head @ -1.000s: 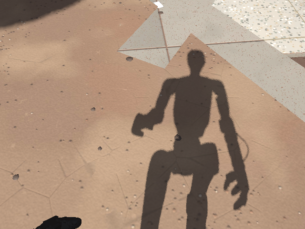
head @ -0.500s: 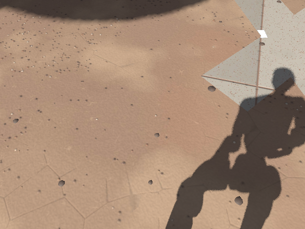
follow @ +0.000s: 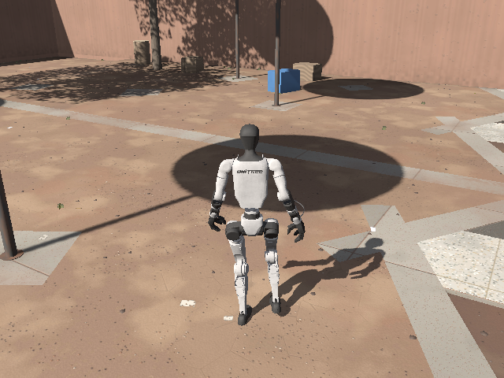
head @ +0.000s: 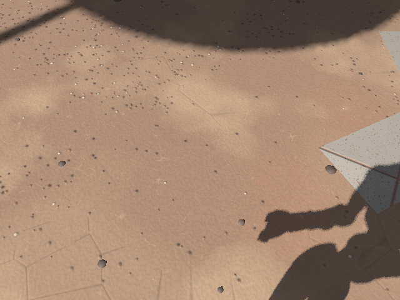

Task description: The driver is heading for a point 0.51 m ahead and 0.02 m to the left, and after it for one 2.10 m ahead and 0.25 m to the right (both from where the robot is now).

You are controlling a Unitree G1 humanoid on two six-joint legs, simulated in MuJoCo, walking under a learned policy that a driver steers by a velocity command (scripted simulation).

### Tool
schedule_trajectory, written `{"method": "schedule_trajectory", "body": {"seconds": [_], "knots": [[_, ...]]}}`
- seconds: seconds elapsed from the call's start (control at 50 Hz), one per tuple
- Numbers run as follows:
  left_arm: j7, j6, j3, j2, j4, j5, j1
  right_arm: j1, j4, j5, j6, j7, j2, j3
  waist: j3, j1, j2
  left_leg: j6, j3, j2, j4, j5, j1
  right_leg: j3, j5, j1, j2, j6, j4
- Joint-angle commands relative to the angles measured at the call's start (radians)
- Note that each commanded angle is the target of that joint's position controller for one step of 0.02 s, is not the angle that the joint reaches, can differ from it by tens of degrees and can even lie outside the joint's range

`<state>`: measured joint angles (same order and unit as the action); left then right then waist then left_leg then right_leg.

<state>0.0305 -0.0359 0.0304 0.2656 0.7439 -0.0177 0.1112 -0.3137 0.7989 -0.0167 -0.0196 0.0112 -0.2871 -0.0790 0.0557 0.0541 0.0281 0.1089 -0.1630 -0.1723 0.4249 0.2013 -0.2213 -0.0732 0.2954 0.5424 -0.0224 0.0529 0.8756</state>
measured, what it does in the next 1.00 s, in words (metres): steps on the spot, turning left: right foot, then left foot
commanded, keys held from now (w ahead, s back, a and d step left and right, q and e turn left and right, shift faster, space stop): q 0.40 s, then no key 0.54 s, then w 0.06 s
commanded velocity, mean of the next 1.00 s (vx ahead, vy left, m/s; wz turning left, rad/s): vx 0.02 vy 0.00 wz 0.37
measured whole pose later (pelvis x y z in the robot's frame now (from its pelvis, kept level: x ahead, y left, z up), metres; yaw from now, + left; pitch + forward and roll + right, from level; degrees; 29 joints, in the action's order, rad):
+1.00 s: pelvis +0.00 -0.02 +0.00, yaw +20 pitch -1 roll +0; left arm 0.03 -0.04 0.02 0.25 0.89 -0.02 0.27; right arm -0.17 0.87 -0.01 -0.02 0.02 -0.22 0.01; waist 0.03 -0.02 0.02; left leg 0.06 -0.02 -0.08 0.46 0.23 -0.20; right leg -0.01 0.29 0.14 -0.01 0.00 0.45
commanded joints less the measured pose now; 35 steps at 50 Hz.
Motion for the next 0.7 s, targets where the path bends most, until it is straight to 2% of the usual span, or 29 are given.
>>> {"method": "schedule_trajectory", "body": {"seconds": [0.02,0.08,0.1,0.12,0.14,0.16,0.18,0.2,0.22,0.24,0.28,0.32,0.42,0.48,0.54,0.56,0.58,0.6,0.62,0.64,0.66,0.68,0.7], "knots": [[0.007,0.021,0.019,0.101,-0.086,0.011,-0.036,-0.039,-0.057,-0.007,-0.001,0.004,-0.163,-0.041,-0.094,-0.003,-0.128,0.127,-0.297,0.307,0.001,-0.597,0.168,-0.010,0.061,0.021,0.032,-0.018,-0.059],[0.011,0.033,0.016,0.110,-0.089,0.023,-0.002,-0.001,-0.072,-0.004,-0.009,0.000,-0.173,-0.044,-0.094,-0.021,-0.142,0.105,-0.355,0.292,0.032,-0.620,0.153,-0.018,0.087,-0.098,0.060,-0.040,-0.197],[0.013,0.037,0.016,0.112,-0.084,0.025,0.029,0.027,-0.079,0.001,-0.011,-0.001,-0.174,-0.044,-0.089,-0.041,-0.147,0.080,-0.367,0.272,0.040,-0.573,0.126,-0.016,0.063,-0.170,0.067,-0.046,-0.289],[0.018,0.044,0.016,0.111,-0.074,0.019,0.074,0.067,-0.089,0.012,-0.012,0.000,-0.171,-0.042,-0.083,-0.077,-0.138,0.039,-0.361,0.234,0.065,-0.485,0.074,-0.012,-0.023,-0.273,0.065,-0.053,-0.437],[0.026,0.052,0.022,0.135,-0.065,0.008,0.117,0.086,-0.102,0.022,-0.010,0.002,-0.150,-0.036,-0.094,-0.093,-0.092,-0.013,-0.321,0.185,0.128,-0.319,-0.016,-0.057,-0.136,-0.412,-0.008,-0.069,-0.561],[0.037,0.052,0.033,0.212,-0.083,-0.002,0.094,-0.004,-0.110,0.020,-0.008,0.003,-0.061,-0.015,-0.136,-0.028,0.145,-0.072,-0.139,0.070,0.339,0.151,-0.131,-0.286,-0.347,-0.541,-0.273,-0.136,-0.594],[0.027,0.037,0.039,0.247,-0.091,0.004,0.092,-0.034,-0.110,0.006,-0.017,0.012,-0.129,-0.033,-0.137,-0.031,0.223,-0.093,0.022,-0.047,0.497,0.492,-0.272,-0.466,-0.620,-0.519,-0.400,-0.281,-0.563],[0.019,0.030,0.034,0.204,-0.090,0.011,0.118,-0.035,-0.090,-0.020,-0.023,0.012,-0.168,-0.043,-0.124,-0.032,0.115,-0.110,0.033,0.030,0.660,0.458,-0.284,-0.405,-0.682,-0.501,-0.402,-0.322,-0.544],[0.016,0.029,0.018,0.148,-0.096,0.014,0.087,-0.011,-0.073,-0.018,-0.028,0.003,-0.170,-0.047,-0.089,-0.025,0.052,-0.121,0.032,0.056,0.716,0.385,-0.280,-0.288,-0.659,-0.459,-0.331,-0.296,-0.535],[0.015,0.025,0.012,0.129,-0.107,0.005,0.044,-0.006,-0.068,-0.007,-0.036,-0.008,-0.159,-0.046,-0.065,-0.009,0.051,-0.137,0.041,0.071,0.736,0.326,-0.274,-0.184,-0.614,-0.431,-0.261,-0.256,-0.538],[0.019,0.026,0.016,0.140,-0.109,-0.005,0.034,0.002,-0.071,0.005,-0.046,-0.033,-0.146,-0.039,-0.079,-0.015,0.128,-0.163,0.077,0.075,0.775,0.254,-0.278,-0.074,-0.654,-0.441,-0.192,-0.229,-0.528],[0.015,0.029,0.022,0.143,-0.102,-0.008,0.068,0.038,-0.082,0.013,-0.051,-0.042,-0.138,-0.033,-0.094,-0.037,0.129,-0.175,0.096,0.079,0.760,0.231,-0.288,-0.037,-0.653,-0.468,-0.193,-0.238,-0.527],[0.008,0.035,0.038,0.164,-0.075,-0.008,0.140,0.123,-0.115,0.007,-0.062,-0.051,-0.110,-0.015,-0.087,-0.079,0.129,-0.169,0.119,0.122,0.600,0.240,-0.289,-0.030,-0.544,-0.507,-0.248,-0.272,-0.540],[-0.006,0.037,0.043,0.177,-0.066,-0.010,0.129,0.141,-0.123,0.010,-0.061,-0.050,-0.079,0.004,-0.091,-0.077,0.141,-0.141,0.145,0.131,0.438,0.261,-0.172,-0.002,-0.506,-0.444,-0.250,-0.269,-0.529],[-0.020,0.028,0.048,0.194,-0.050,-0.010,0.128,0.132,-0.120,0.016,-0.055,-0.041,-0.078,0.014,-0.097,-0.078,0.171,-0.113,0.186,0.120,0.279,0.260,-0.065,0.001,-0.509,-0.407,-0.249,-0.263,-0.494],[-0.022,0.022,0.049,0.198,-0.044,-0.006,0.123,0.114,-0.112,0.015,-0.050,-0.038,-0.072,0.018,-0.098,-0.063,0.162,-0.102,0.198,0.117,0.184,0.209,-0.018,0.007,-0.504,-0.394,-0.242,-0.251,-0.468],[-0.024,0.015,0.048,0.197,-0.039,0.003,0.113,0.079,-0.096,0.009,-0.041,-0.034,-0.065,0.022,-0.095,-0.036,0.140,-0.087,0.210,0.114,0.030,0.098,0.064,0.026,-0.478,-0.356,-0.227,-0.222,-0.426],[-0.025,0.012,0.045,0.184,-0.026,0.007,0.143,0.074,-0.090,-0.005,-0.028,-0.026,-0.082,0.023,-0.092,-0.031,0.083,-0.078,0.157,0.137,-0.120,-0.024,0.153,0.047,-0.381,-0.291,-0.206,-0.164,-0.383],[-0.033,0.010,0.027,0.110,-0.037,-0.002,0.194,0.073,-0.101,-0.022,-0.014,-0.019,-0.147,0.018,-0.125,-0.056,-0.145,-0.047,-0.127,0.365,-0.216,-0.052,0.256,0.123,-0.085,-0.169,-0.122,-0.091,-0.206],[-0.021,-0.003,0.009,0.063,-0.070,0.003,0.163,0.112,-0.116,-0.010,-0.008,-0.015,-0.227,0.005,-0.073,-0.053,-0.289,0.091,-0.291,0.550,-0.195,-0.276,0.088,0.144,0.295,-0.114,0.004,-0.054,-0.147],[-0.011,-0.021,0.023,0.122,-0.055,0.007,0.128,0.091,-0.097,-0.006,0.000,-0.013,-0.175,0.012,-0.062,-0.021,-0.212,0.147,-0.244,0.524,-0.174,-0.286,0.034,0.062,0.292,-0.172,-0.027,-0.052,-0.049],[-0.016,-0.027,0.028,0.125,-0.040,0.017,0.131,0.148,-0.093,-0.004,0.003,-0.011,-0.112,0.035,-0.026,-0.057,-0.182,0.133,-0.165,0.462,-0.176,-0.270,0.021,0.047,0.238,-0.162,-0.022,-0.055,-0.022],[-0.020,-0.025,0.030,0.124,-0.016,0.016,0.152,0.194,-0.093,-0.007,0.003,-0.006,-0.086,0.046,-0.008,-0.080,-0.176,0.094,-0.102,0.403,-0.179,-0.257,0.018,0.044,0.182,-0.164,-0.022,-0.054,-0.034]]}}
